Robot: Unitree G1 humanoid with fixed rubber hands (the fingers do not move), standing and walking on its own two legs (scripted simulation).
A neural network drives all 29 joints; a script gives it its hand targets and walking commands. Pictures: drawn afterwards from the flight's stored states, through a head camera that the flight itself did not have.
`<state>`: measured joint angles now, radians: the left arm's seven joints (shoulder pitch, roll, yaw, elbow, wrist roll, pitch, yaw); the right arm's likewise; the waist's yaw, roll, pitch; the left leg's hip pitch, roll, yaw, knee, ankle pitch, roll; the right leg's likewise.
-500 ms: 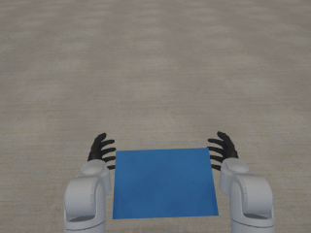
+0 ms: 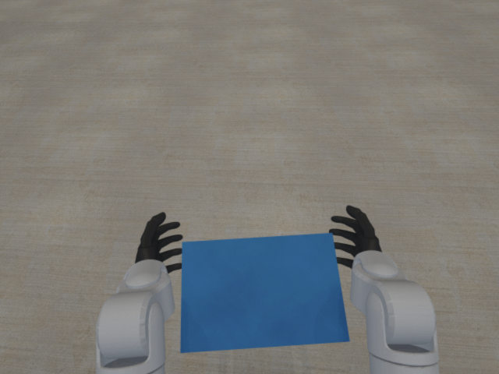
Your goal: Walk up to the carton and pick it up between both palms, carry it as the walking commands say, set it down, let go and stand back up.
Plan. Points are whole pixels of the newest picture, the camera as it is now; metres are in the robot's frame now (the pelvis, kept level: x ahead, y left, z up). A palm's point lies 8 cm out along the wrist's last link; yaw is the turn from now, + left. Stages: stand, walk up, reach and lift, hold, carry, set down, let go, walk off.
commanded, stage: carry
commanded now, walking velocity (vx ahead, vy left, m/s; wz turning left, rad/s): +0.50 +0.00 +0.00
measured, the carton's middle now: (259, 290) +0.27 +0.01 +0.00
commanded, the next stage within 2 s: none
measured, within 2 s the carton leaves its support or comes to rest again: neither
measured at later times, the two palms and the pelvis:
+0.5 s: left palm (178, 126) +0.58 +0.18 +0.10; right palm (322, 123) +0.56 -0.12 +0.11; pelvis +0.31 +0.04 +0.01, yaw -4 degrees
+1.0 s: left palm (214, 56) +0.91 +0.13 +0.10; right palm (319, 53) +0.91 -0.16 +0.09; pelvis +0.65 -0.02 +0.00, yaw +0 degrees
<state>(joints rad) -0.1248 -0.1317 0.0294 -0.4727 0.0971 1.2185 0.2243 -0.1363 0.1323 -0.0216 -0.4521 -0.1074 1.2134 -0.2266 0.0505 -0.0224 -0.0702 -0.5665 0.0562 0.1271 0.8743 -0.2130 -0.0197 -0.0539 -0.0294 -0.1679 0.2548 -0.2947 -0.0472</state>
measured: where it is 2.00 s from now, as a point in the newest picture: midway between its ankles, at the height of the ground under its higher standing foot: (266, 169)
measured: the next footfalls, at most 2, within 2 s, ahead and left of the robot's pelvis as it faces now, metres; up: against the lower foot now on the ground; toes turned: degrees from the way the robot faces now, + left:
left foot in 0.16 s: +0.31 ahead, +0.09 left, +0.00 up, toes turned +9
right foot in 0.74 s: +0.63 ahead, -0.10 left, +0.00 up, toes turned -13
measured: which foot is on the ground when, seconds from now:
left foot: up 0.00-0.14, down 0.16-0.74, up 0.76-1.00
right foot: down 0.00-0.18, up 0.20-0.72, down 0.74-1.00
